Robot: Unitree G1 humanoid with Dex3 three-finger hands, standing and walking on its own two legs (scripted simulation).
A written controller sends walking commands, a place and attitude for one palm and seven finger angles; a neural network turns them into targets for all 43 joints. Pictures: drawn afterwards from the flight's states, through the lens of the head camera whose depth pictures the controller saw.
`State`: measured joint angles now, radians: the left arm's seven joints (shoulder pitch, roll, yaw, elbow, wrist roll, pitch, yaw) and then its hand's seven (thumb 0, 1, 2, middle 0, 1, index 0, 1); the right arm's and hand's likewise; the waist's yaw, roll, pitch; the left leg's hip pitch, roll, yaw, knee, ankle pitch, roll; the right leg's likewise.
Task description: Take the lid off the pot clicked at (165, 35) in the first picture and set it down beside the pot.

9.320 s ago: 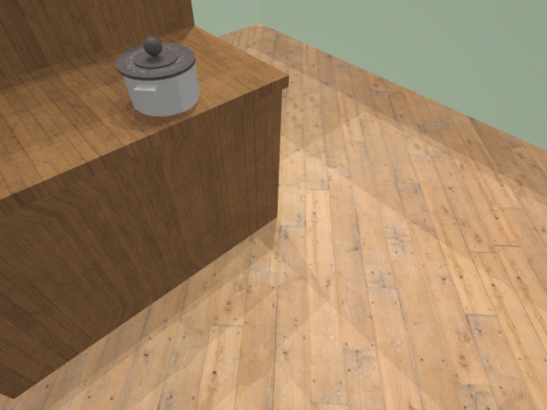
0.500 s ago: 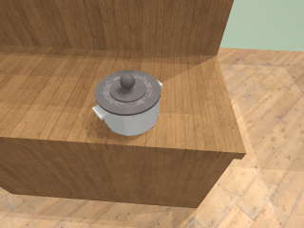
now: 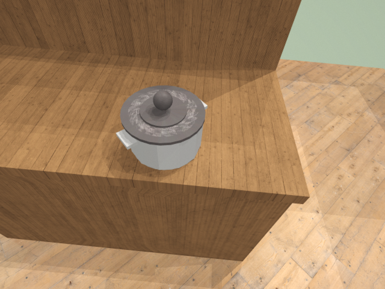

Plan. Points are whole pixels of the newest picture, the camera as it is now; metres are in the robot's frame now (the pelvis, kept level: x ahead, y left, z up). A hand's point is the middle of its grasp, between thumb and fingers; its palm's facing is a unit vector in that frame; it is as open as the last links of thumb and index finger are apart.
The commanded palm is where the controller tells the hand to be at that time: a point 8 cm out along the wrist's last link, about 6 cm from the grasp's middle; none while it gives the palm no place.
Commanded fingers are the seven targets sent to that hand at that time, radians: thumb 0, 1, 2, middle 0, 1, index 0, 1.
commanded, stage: lift the closed hand beside the body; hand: left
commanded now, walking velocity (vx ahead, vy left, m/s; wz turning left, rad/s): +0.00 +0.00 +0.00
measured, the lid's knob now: (162, 100) +0.48 +0.11 +0.12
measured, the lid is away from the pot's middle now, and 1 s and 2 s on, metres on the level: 0.00 0.00 0.00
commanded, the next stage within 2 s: raise the hand higher, near the body in 0.64 s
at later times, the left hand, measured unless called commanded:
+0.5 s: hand out of the picture +0.09 +0.21 -0.03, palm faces +0.29 -0.92 -0.27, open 3.7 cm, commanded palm +0.06 +0.25 +0.01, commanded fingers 0.00 0.90 0.90 -1.30 -1.50 -1.30 -1.50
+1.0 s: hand out of the picture +0.11 +0.22 +0.05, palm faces +0.25 -0.88 -0.41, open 3.1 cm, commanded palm +0.06 +0.26 +0.08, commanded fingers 0.00 0.90 0.90 -1.30 -1.50 -1.30 -1.50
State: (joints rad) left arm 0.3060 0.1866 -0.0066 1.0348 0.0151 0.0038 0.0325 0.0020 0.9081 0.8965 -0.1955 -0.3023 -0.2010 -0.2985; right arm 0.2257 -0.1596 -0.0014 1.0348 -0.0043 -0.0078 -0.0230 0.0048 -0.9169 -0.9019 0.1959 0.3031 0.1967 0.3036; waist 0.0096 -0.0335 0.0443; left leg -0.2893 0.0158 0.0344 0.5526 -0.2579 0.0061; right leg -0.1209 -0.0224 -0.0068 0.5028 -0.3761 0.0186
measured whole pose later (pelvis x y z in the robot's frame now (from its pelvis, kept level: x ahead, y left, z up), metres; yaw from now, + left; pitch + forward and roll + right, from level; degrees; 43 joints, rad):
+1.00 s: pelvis -0.01 -0.01 +0.01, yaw +0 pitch -3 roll +0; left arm 0.72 0.28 0.15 -0.25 -0.01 -0.05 0.07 0.01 0.90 0.90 -1.29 -1.50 -1.29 -1.49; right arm 0.22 -0.20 0.00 0.62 0.00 -0.14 -0.08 0.02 -0.90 -0.90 0.20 0.30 0.20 0.30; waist 0.05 0.04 0.01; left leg -0.20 0.02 0.03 0.45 -0.19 0.00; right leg -0.03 -0.02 -0.02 0.41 -0.32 0.01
